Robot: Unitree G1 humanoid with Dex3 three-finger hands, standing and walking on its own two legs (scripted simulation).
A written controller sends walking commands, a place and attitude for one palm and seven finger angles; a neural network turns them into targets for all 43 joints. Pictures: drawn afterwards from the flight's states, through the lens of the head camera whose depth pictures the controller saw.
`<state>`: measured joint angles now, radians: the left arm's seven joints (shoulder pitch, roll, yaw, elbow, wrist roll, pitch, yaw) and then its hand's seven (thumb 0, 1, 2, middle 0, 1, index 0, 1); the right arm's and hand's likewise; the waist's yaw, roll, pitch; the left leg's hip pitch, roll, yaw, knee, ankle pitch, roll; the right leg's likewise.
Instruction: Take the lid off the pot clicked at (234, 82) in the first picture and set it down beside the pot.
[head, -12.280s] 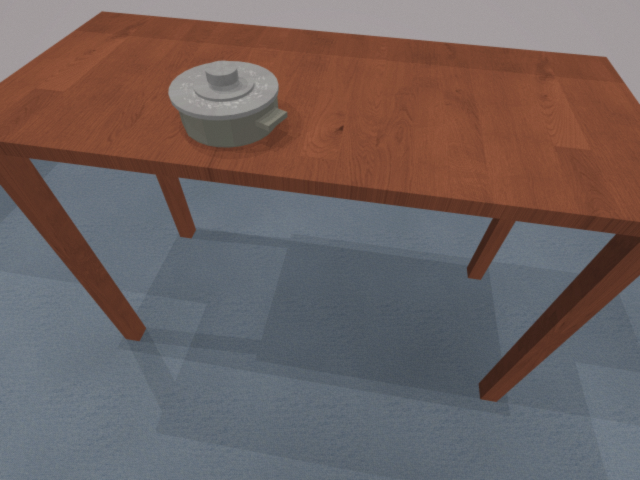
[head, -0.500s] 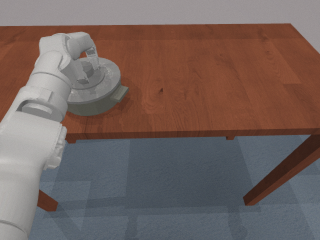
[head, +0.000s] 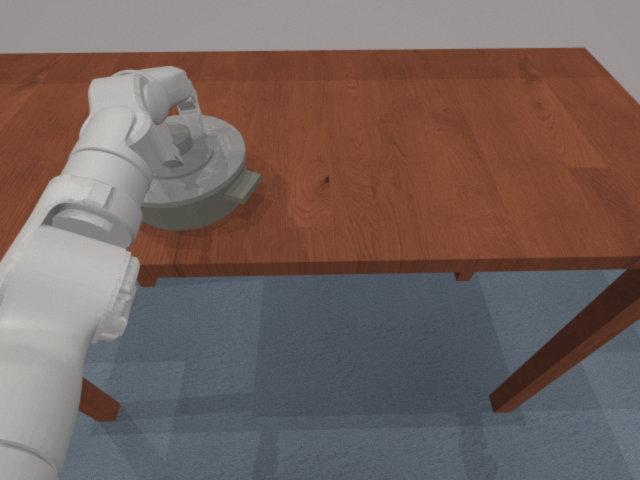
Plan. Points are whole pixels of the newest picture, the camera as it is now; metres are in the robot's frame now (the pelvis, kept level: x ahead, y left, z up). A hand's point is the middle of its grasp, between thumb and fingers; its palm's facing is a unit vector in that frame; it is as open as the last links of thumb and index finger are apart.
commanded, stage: lift the lid straight up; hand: left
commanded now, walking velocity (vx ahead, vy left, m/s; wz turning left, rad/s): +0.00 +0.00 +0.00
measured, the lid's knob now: (170, 140) +0.51 +0.17 +0.16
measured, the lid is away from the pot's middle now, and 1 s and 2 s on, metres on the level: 0.01 0.02 0.01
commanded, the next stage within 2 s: move the lid sideways beside the pot in 2.00 s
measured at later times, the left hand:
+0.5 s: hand (160, 128) +0.49 +0.17 +0.19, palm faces -0.39 -0.11 -0.92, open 8.0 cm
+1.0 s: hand (136, 97) +0.49 +0.18 +0.24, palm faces -0.32 -0.12 -0.94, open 7.9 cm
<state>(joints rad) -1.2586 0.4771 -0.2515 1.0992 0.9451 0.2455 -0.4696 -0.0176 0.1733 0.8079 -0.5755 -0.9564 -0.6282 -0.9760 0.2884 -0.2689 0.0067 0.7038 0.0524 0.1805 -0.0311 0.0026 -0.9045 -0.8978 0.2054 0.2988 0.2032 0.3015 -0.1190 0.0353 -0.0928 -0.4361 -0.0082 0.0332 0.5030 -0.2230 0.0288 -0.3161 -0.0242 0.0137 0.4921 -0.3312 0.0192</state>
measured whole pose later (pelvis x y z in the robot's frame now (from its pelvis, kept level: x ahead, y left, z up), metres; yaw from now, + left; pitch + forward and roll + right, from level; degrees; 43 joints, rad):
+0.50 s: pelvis +0.00 +0.00 +0.00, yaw +0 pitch +10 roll +0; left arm -1.31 0.50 -0.24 1.13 0.95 0.23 -0.51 0.00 0.17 0.79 -0.58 -0.95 -0.65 -0.97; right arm 0.30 -0.27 0.00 0.72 0.05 0.13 -0.04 0.00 -0.90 -0.90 0.21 0.30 0.20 0.30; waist -0.13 0.03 -0.09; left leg -0.43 -0.01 0.03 0.48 -0.21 0.03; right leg -0.31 -0.02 0.01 0.46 -0.32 0.02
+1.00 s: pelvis +0.00 +0.00 +0.00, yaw +1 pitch +9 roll +0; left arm -1.39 0.53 -0.25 1.14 0.97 0.27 -0.54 0.01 0.17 0.79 -0.58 -0.94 -0.65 -0.97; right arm 0.28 -0.27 0.00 0.72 0.05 0.11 -0.03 0.00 -0.90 -0.90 0.21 0.30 0.20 0.30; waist -0.12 0.03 -0.09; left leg -0.42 -0.01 0.02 0.46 -0.20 0.03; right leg -0.29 -0.03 0.00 0.45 -0.31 0.02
